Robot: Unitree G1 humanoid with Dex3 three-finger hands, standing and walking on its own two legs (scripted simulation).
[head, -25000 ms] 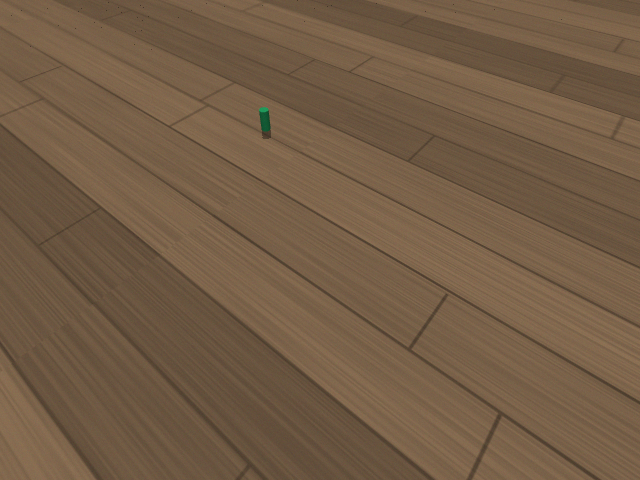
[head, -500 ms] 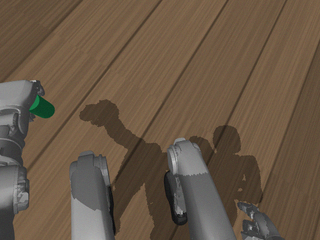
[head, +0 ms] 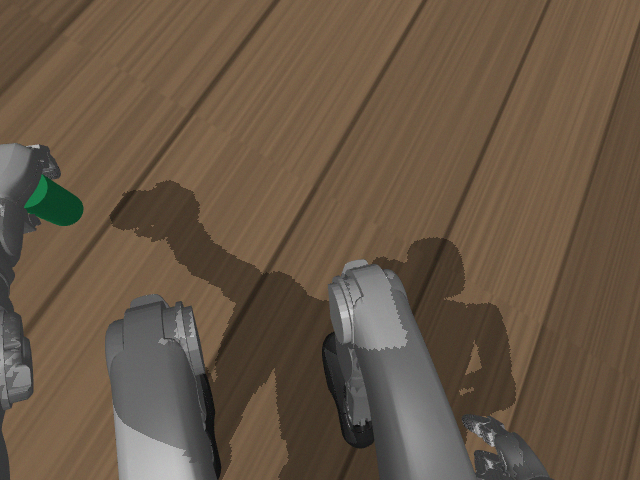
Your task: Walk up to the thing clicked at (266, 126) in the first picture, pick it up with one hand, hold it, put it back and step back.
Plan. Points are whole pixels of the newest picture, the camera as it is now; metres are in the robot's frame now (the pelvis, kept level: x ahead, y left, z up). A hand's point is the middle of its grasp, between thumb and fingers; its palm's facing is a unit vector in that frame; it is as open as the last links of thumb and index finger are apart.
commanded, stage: lower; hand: left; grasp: from above
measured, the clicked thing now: (46, 199) +0.48 +0.30 -0.20
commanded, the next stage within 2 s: rest in 0.44 s
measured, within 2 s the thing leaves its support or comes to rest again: rests again in 0.92 s
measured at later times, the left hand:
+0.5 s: hand (42, 215) +0.46 +0.31 -0.22, palm faces -0.45 -0.08 -0.89, open 7.8 cm
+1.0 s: hand (56, 217) +0.46 +0.31 -0.26, palm faces -0.45 -0.11 -0.89, open 7.8 cm
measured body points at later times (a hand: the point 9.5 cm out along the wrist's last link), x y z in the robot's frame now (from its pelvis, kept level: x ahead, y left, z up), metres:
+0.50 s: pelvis +0.00 +0.00 -0.04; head +0.25 +0.08 +0.33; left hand +0.48 +0.31 -0.17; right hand +0.05 -0.28 -0.13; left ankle +0.09 +0.13 -0.33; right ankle +0.10 -0.14 -0.33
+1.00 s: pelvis +0.01 +0.00 -0.06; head +0.27 +0.08 +0.30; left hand +0.48 +0.31 -0.21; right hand +0.05 -0.28 -0.15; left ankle +0.09 +0.13 -0.33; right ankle +0.10 -0.14 -0.33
